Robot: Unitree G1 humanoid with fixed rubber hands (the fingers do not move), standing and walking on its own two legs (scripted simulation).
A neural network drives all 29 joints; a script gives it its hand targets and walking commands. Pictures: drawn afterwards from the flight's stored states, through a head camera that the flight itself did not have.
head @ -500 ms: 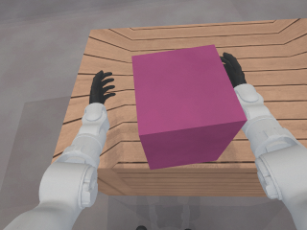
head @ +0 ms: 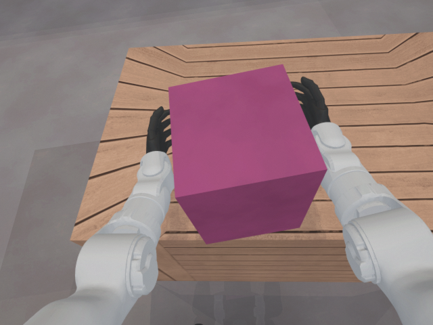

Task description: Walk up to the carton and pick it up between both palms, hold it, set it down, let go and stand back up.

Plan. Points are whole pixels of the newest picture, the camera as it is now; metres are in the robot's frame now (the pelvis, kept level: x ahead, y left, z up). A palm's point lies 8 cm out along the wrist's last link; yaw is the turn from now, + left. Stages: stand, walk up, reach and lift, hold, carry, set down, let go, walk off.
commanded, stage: reach and lift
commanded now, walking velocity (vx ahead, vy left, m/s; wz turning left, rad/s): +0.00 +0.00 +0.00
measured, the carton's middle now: (240, 164) +0.42 +0.01 +0.02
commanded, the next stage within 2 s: none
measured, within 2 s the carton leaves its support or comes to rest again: neither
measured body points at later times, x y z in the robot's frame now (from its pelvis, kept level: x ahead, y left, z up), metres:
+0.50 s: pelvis +0.01 +0.00 +0.01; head +0.09 -0.01 +0.45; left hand +0.44 +0.19 +0.05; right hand +0.48 -0.11 +0.07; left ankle +0.01 +0.15 -0.72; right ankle +0.01 -0.10 -0.72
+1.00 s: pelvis +0.01 +0.00 +0.01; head +0.09 -0.01 +0.45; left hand +0.43 +0.19 +0.05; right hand +0.47 -0.10 +0.07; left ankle +0.01 +0.15 -0.72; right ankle +0.01 -0.10 -0.72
